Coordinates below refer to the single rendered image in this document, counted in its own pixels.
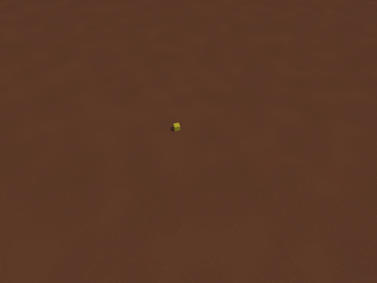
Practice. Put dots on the cube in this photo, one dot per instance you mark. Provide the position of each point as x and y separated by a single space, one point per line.
176 126

